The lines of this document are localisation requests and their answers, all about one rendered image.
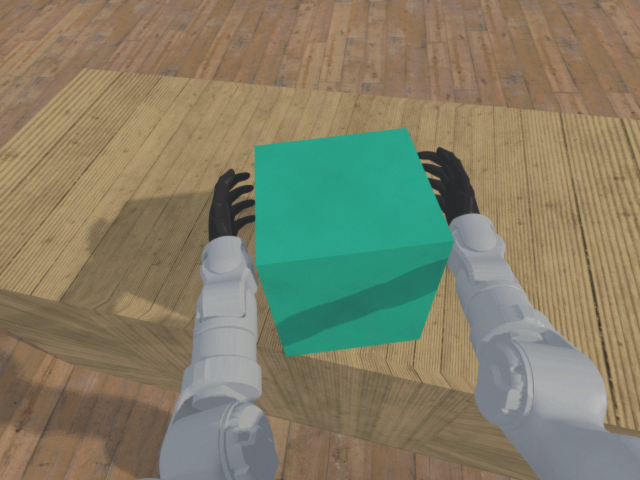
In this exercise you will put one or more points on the right robot hand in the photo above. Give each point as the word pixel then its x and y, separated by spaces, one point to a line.
pixel 457 195

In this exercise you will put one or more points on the right robot forearm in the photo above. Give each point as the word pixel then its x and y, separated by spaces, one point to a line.
pixel 493 301

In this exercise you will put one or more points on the left robot upper arm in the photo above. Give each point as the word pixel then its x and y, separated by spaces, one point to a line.
pixel 233 441

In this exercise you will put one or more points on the left robot forearm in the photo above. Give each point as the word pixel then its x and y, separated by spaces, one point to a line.
pixel 224 364

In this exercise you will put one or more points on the right robot upper arm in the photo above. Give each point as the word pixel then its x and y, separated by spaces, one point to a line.
pixel 550 403

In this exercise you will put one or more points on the carton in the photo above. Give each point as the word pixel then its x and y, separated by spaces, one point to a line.
pixel 351 242

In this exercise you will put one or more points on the pedestal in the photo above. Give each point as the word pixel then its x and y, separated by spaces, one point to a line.
pixel 105 197

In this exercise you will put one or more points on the left robot hand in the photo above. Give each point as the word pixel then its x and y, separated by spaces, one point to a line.
pixel 222 214

